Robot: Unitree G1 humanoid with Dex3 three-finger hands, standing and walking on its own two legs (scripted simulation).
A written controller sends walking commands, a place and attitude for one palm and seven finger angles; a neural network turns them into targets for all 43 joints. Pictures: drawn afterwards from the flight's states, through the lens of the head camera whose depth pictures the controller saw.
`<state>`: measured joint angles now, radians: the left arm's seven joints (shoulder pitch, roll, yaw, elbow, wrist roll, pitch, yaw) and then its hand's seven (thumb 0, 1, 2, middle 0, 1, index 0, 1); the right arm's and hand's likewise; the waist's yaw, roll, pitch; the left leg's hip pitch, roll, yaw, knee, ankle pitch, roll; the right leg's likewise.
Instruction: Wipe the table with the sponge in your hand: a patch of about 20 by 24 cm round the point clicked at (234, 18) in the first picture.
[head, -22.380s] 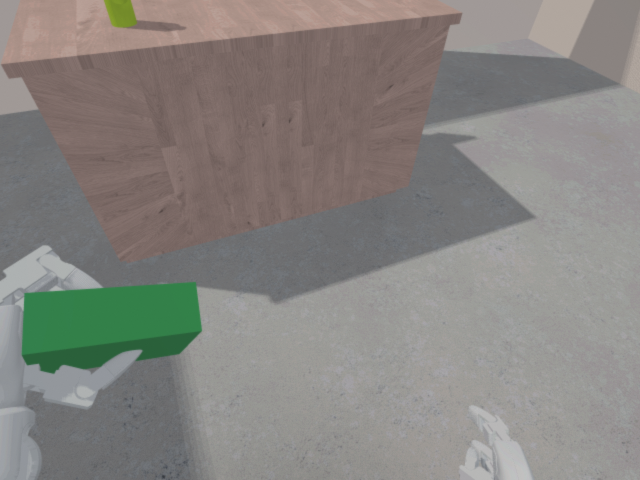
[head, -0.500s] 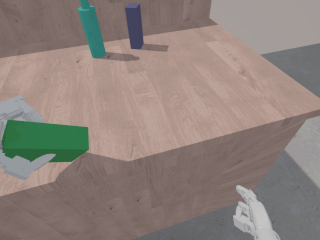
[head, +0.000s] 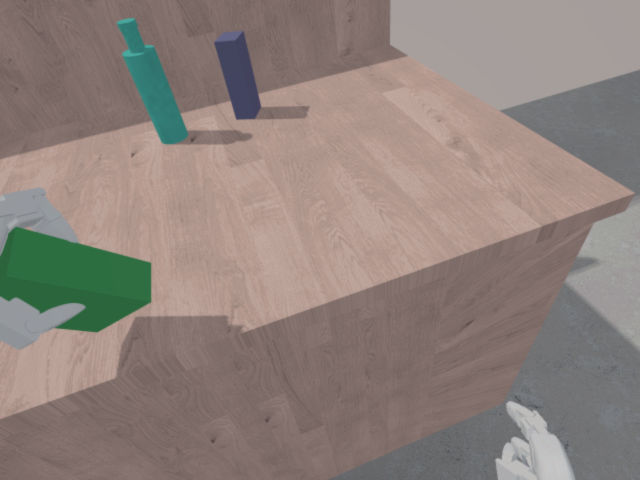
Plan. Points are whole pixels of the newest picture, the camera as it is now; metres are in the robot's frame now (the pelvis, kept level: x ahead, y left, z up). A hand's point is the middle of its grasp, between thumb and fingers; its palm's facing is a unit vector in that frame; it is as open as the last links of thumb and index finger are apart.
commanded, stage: turn the palm down, sponge in hand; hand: left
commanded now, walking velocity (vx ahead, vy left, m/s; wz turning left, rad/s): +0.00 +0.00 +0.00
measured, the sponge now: (85, 291) +0.25 +0.27 +0.18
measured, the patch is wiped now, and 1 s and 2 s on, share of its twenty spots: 0.00 0.00 0.00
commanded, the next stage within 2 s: move the sponge above the wiping area in 1.32 s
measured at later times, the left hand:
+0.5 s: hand out of the picture +0.22 +0.34 +0.26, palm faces +0.37 -0.19 -0.91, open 8.9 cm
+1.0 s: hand out of the picture +0.21 +0.33 +0.25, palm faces +0.33 -0.10 -0.94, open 8.9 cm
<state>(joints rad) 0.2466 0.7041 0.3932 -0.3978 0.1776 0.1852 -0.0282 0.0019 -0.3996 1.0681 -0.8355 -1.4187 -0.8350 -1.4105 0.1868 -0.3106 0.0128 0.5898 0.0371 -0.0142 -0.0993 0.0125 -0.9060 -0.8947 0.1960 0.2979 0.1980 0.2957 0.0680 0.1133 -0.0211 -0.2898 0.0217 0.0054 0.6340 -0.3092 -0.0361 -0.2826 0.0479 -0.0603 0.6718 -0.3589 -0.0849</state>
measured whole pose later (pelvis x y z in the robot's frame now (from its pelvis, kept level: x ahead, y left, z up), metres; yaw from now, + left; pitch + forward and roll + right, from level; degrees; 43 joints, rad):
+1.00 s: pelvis -0.03 +0.03 +0.01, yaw +1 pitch -4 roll +1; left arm -0.10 0.66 0.11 -0.36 0.69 0.52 -0.16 0.00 -0.40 1.07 -0.83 -1.42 -0.84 -1.41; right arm -0.03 -0.27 0.11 0.63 0.09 0.01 -0.08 0.01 -0.90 -0.89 0.20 0.30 0.20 0.30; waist 0.15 0.13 0.01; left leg -0.22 -0.02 0.00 0.46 -0.17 0.00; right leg -0.21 0.01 -0.06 0.51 -0.23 -0.05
